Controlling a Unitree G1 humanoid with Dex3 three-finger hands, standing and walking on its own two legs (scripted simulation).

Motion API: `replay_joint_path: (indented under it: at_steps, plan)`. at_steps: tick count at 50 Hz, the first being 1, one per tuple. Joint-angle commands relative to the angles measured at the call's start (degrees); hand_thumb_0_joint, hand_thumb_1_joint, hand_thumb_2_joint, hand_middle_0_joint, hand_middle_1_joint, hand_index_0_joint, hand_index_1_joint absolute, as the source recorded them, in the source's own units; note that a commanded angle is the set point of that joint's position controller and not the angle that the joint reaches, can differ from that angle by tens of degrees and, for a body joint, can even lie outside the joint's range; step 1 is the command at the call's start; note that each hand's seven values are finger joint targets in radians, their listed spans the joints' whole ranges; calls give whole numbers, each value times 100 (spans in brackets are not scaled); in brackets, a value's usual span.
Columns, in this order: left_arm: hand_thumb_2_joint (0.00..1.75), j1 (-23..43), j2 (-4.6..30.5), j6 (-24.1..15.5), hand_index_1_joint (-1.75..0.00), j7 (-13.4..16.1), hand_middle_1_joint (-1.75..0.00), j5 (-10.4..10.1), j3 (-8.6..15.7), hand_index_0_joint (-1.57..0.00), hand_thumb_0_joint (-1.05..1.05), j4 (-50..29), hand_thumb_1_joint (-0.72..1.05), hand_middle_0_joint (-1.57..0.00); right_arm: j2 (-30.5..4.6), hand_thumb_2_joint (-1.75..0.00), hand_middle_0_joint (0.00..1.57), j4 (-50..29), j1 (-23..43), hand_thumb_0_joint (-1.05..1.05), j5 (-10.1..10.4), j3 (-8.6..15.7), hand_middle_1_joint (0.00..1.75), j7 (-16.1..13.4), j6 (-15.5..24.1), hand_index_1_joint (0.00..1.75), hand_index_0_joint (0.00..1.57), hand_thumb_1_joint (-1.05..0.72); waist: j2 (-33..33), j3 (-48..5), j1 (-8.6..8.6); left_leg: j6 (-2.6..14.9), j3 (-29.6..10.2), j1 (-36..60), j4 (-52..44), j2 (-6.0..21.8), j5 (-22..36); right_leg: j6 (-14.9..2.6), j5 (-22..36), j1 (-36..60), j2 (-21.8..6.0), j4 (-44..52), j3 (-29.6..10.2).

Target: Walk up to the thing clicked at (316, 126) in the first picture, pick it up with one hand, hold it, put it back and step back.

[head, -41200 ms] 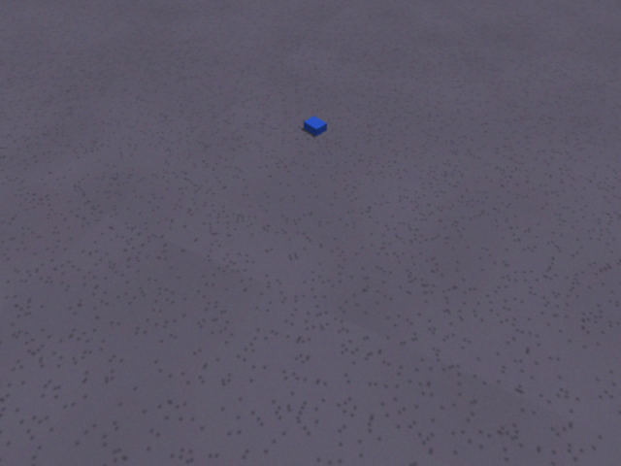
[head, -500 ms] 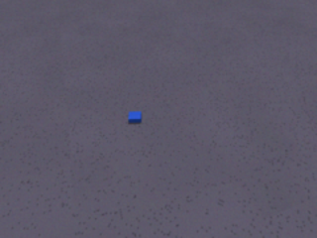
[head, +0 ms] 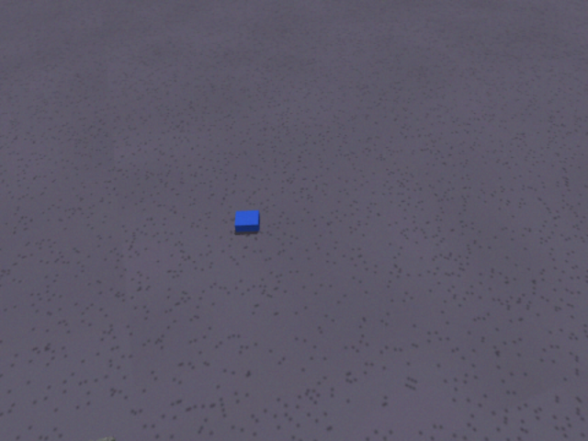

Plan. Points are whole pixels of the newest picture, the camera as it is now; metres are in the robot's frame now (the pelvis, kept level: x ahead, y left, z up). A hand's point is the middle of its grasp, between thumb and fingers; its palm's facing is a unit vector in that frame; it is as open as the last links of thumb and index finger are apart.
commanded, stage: step back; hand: left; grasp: from above
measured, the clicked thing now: (247, 221) +1.05 +0.24 -0.74
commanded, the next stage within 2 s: stand in 0.26 s
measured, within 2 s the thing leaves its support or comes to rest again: neither
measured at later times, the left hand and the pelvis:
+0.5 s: hand out of the picture +0.11 +0.27 -0.14, palm faces -0.02 -0.94 -0.34, open 7.4 cm; pelvis +0.02 +0.02 +0.02, yaw -1 degrees
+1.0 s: hand out of the picture +0.07 +0.26 -0.14, palm faces -0.04 -0.94 -0.35, open 7.4 cm; pelvis +0.00 +0.01 +0.02, yaw -1 degrees
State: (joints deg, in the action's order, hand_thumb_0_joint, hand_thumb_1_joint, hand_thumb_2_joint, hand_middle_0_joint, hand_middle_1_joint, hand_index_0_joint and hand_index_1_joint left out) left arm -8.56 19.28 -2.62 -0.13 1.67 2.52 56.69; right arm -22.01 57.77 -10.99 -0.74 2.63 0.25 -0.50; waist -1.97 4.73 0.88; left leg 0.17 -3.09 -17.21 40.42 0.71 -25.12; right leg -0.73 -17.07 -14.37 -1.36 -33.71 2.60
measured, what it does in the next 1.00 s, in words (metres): steps on the spot: left foot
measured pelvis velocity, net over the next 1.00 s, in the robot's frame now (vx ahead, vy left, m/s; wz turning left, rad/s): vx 0.00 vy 0.01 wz -0.01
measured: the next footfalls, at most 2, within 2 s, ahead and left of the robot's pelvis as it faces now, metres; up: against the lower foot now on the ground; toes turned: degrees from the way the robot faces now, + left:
left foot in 0.04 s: +0.06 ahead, +0.14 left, +0.00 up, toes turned -1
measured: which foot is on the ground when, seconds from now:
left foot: up 0.00-0.02, down 0.04-1.00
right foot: down 0.00-1.00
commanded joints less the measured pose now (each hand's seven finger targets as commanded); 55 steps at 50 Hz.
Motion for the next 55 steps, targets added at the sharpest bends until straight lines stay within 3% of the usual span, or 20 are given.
replay_joint_path:
  at_steps: [1, 2, 3, 4, 7, 9, 12, 13, 16, 22, 26, 31, 35, 38, 43, 45, 51, 55]
  plan:
    - [90, 328, 1411, -27, -30, 107, -30, -111, 282, -20, 0, -438, 90, -20, -905, -90, 20, -65, -264, 0, -126, 277, 30, -91, 226, 30, 20, -90, 717, -739, -208, 82, 108, 965, -1695, 136, 1942, -380, 2440, 9, -912, 103, -751]
    - [90, 232, 1194, -4, -30, 106, -30, -158, 212, -20, 0, -490, 90, -20, -1192, -90, 20, -118, -186, 0, -174, 337, 30, -127, 273, 30, 20, -90, 10, -1009, -124, 340, -866, 1244, -1839, 935, 2842, -120, 2016, -217, -531, -407, -505]
    - [90, 194, 1156, 37, -30, 109, -30, -234, 196, -20, 0, -350, 90, -20, -1410, -90, 20, -240, 454, 0, -79, 312, 30, -103, 277, 30, 20, -90, -291, -870, 120, 777, -1307, 660, -1794, 1374, 2504, 33, 266, -98, -30, -253, -179]
    - [90, 318, 1261, 46, -30, 119, -30, -204, 218, -20, 0, -243, 90, -20, -1378, -90, 20, -245, 628, 0, -40, 290, 30, -68, 262, 30, 20, -90, -235, -737, 86, 884, -1104, 241, -1705, 1361, 2342, -11, -232, 404, -75, 37, -256]
    - [90, 272, 1410, -42, -30, 119, -30, -147, 224, -20, 0, -55, 90, -20, -1062, -90, 20, -143, 824, 0, -7, 157, 30, -70, 218, 30, 20, -90, -176, -800, 87, 294, -337, 303, -1403, 740, 2655, -110, 1458, 843, -427, 594, -541]
    - [90, 396, 1510, -51, -30, 120, -30, -167, 241, -20, 0, -25, 90, -20, -1018, -90, 20, -5, 665, 0, 4, 151, 30, -89, 195, 30, 20, -90, -69, -942, -29, 173, -131, 522, -1309, 569, 2860, -193, 2051, 933, -633, 549, -700]
    - [90, 499, 1445, -26, -30, 135, -30, -157, 196, -20, 0, 80, 90, -20, -997, -90, 20, 55, 862, 0, 11, 159, 30, -78, 171, 30, 20, -90, 1, -890, -26, 239, -163, 692, -1443, 644, 2820, -155, 1953, 833, -579, 717, -586]
    - [90, 468, 1177, 13, -30, 101, -30, -186, 46, -20, 0, 235, 90, -20, -1026, -90, 20, 99, 752, 0, 35, 74, 30, -60, 232, 30, 20, -90, 93, -852, -66, 257, -397, 855, -1752, 746, 3134, -59, 2024, 858, -493, 809, -576]
    - [90, 533, 1244, 42, -30, 83, -30, -162, 28, -20, 0, 311, 90, -20, -1083, -90, 20, 171, 870, 0, 32, 67, 30, -62, 305, 30, 20, -90, -12, -825, -59, 190, -350, 1123, -1874, 798, 3539, 19, 2030, 936, -495, 1021, -541]
    - [90, 694, 1311, 44, -30, 64, -30, -129, -6, -20, 0, 460, 90, -20, -969, -90, 20, 214, 1074, 0, 50, 20, 30, -60, 262, 30, 20, -90, 92, -765, -82, 95, -200, 1238, -2184, 707, 2915, 40, 1885, 1023, -586, 1463, -571]
    - [90, 707, 1334, 7, -30, 57, -30, -115, -21, -20, 0, 525, 90, -20, -965, -90, 20, 273, 1099, 0, 44, 23, 30, -48, 261, 30, 20, -90, 152, -856, -92, 80, -156, 1375, -2230, 711, 2968, 36, 2007, 1077, -647, 1617, -579]
    - [90, 704, 1322, 47, -30, 40, -30, -103, -36, -20, 0, 588, 90, -20, -968, -90, 20, 339, 1153, 0, 24, 3, 30, -26, 229, 30, 20, -90, 42, -442, -69, 30, -213, 998, -2610, 659, 1639, 39, 844, 773, -584, 1859, -597]
    - [90, 620, 1293, 7, -30, 32, -30, -98, -46, -20, 0, 610, 90, -20, -1012, -90, 20, 357, 1145, 0, 30, 18, 30, -18, 254, 30, 20, -90, 123, -711, -51, 59, -196, 1132, -2483, 696, 2107, 30, 1270, 972, -656, 1838, -622]
    - [90, 621, 1333, 9, -30, 33, -30, -106, -45, -20, 0, 622, 90, -20, -978, -90, 20, 419, 1047, 0, 27, -7, 30, -4, 244, 30, 20, -90, 168, -516, -76, 30, -216, 1026, -2571, 653, 1679, 41, 809, 781, -618, 1929, -630]
    - [90, 614, 1349, 47, -30, 21, -30, -106, -34, -20, 0, 612, 90, -20, -1019, -90, 20, 460, 884, 0, 4, -11, 30, -6, 231, 30, 20, -90, 123, -460, -103, 18, -252, 777, -2670, 653, 1314, 9, 548, 780, -601, 1900, -644]
    - [90, 482, 1338, 33, -30, 15, -30, -102, -40, -20, 0, 626, 90, -20, -1032, -90, 20, 449, 952, 0, 7, -2, 30, -4, 242, 30, 20, -90, 117, -623, -48, 58, -238, 957, -2541, 678, 1600, -6, 837, 819, -648, 1873, -671]
    - [90, 449, 1343, 28, -30, 28, -30, -125, -58, -20, 0, 609, 90, -20, -1001, -90, 20, 487, 804, 0, 16, -36, 30, 0, 221, 30, 20, -90, 256, -559, -69, 30, -229, 1007, -2506, 645, 1674, 2, 718, 659, -640, 1927, -692]
    - [90, 483, 1361, 31, -30, 37, -30, -134, -43, -20, 0, 592, 90, -20, -1017, -90, 20, 498, 723, 0, 12, -45, 30, -5, 215, 30, 20, -90, 197, -591, -92, 32, -217, 933, -2457, 644, 1822, -4, 1010, 812, -648, 1891, -695]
